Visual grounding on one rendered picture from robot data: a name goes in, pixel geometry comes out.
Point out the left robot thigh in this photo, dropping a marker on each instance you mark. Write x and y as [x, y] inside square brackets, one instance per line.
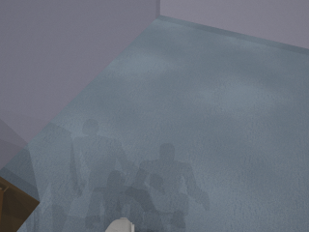
[121, 225]

